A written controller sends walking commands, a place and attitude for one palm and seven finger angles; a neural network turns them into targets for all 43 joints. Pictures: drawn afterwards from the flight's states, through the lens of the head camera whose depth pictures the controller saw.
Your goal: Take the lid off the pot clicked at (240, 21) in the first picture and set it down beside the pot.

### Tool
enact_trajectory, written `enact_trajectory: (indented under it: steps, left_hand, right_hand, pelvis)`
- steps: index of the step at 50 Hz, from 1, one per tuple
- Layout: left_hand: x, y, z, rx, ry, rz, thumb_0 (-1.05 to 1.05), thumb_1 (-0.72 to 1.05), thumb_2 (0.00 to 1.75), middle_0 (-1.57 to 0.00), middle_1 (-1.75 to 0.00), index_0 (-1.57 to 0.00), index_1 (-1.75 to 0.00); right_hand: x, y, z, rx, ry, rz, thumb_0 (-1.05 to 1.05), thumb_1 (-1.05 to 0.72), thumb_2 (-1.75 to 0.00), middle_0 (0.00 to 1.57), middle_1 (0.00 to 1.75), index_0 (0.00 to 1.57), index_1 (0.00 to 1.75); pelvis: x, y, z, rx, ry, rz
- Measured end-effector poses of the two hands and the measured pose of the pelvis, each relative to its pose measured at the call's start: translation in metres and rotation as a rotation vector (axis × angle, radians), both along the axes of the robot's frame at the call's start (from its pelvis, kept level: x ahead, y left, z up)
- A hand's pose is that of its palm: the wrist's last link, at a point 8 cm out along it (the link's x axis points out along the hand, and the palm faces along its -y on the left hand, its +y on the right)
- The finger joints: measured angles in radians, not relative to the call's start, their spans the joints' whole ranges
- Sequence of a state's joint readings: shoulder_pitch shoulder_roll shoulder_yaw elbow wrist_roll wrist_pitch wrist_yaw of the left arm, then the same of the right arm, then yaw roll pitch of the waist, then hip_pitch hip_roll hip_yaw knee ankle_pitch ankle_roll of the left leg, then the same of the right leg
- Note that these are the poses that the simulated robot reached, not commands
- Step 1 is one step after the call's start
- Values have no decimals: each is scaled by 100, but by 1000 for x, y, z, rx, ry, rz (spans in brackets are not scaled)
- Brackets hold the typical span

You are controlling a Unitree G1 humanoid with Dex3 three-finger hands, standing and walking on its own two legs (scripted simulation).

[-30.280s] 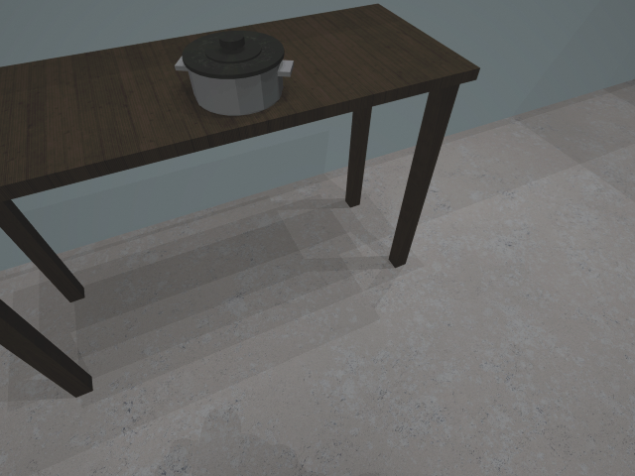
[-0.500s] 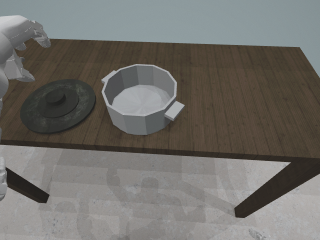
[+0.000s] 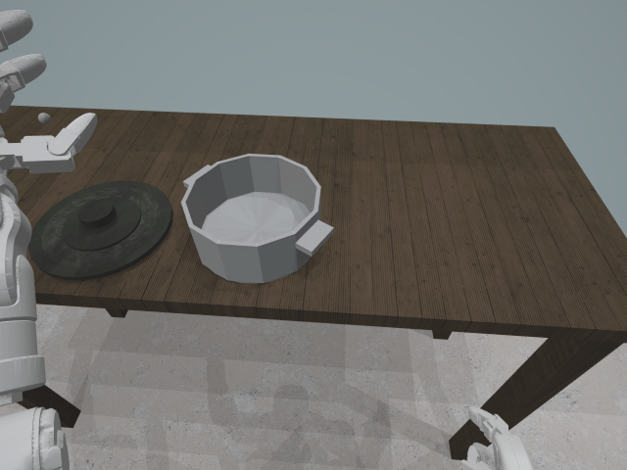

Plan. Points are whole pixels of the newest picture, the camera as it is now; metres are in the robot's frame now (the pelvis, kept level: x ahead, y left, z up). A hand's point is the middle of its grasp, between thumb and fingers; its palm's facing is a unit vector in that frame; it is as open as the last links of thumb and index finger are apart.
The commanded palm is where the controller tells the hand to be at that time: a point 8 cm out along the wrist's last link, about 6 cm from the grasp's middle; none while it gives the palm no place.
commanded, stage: draw the hand back to the body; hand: left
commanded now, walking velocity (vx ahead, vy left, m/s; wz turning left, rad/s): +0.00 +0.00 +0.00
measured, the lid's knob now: (97, 213) +0.44 +0.35 +0.08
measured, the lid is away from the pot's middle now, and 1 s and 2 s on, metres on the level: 0.24 0.24 0.24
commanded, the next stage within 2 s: step back with the hand held close in 1.42 s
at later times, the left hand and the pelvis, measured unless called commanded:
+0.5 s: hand (10, 169) +0.30 +0.27 +0.28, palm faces +0.51 -0.84 -0.22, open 8.4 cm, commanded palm +0.24 +0.31 +0.27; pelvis +0.01 +0.00 +0.00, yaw +0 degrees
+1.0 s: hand out of the picture +0.22 +0.27 +0.27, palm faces +0.48 -0.84 -0.25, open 7.4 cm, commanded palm +0.15 +0.30 +0.26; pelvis -0.01 +0.02 +0.00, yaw +0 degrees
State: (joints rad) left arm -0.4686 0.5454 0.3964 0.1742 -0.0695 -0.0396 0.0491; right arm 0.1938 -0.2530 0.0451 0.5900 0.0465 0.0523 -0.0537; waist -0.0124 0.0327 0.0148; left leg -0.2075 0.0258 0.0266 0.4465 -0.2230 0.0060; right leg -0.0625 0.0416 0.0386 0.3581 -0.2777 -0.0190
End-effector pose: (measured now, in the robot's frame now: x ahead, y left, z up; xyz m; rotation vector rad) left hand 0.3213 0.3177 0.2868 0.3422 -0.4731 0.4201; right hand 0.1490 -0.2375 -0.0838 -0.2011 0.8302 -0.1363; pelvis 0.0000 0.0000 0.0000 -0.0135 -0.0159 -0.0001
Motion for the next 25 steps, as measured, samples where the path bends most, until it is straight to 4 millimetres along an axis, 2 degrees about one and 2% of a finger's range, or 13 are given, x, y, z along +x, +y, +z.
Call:
enact_trajectory:
  steps: [6,11,16,25]
  left_hand:
    - [-19,4,-4,8,-11,38,0,10,92,-44,-51,-44,-50]
    - [-34,3,-7,20,-27,56,0,22,92,-40,-47,-40,-47]
    - [-45,0,-10,24,-39,55,0,35,92,-36,-44,-37,-44]
    - [-69,-4,-9,39,-74,33,0,58,91,-29,-38,-30,-38]
  right_hand:
    - [-3,-19,-6,-29,38,-13,1,-91,-90,20,30,20,30]
    - [3,-23,-7,-40,32,-7,1,-91,-90,20,30,20,30]
    - [16,-15,-4,-26,-7,8,1,-91,-90,20,30,20,30]
    - [39,12,6,14,-88,50,1,-91,-90,20,30,20,30]
  pelvis:
    - [5,-4,0,3,-1,6]
    - [6,-5,-1,6,-3,11]
    - [7,-5,-1,7,-7,11]
    - [6,1,0,6,-17,5]
